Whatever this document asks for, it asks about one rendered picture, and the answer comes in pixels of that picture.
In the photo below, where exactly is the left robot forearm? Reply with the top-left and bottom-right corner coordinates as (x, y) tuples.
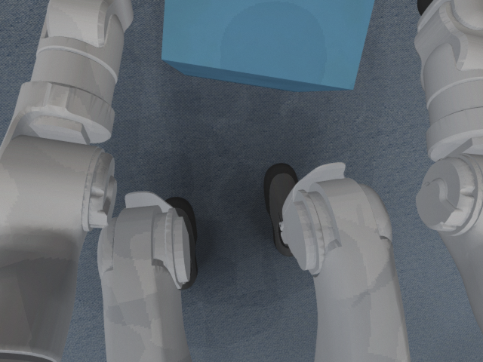
(0, 0), (134, 159)

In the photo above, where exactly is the left robot shin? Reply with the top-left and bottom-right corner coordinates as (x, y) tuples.
(97, 192), (186, 284)

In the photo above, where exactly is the left robot upper arm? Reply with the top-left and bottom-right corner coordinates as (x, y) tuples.
(0, 135), (117, 362)

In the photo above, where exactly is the carton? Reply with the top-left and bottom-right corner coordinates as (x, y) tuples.
(162, 0), (374, 92)

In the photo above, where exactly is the right robot upper arm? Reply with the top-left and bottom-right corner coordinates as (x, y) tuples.
(416, 153), (483, 334)

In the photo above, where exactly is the robot right foot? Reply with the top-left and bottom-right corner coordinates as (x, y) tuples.
(263, 163), (298, 256)

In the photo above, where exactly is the right robot forearm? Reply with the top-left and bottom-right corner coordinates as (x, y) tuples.
(414, 0), (483, 162)

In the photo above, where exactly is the robot right hand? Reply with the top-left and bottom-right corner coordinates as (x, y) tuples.
(417, 0), (433, 16)

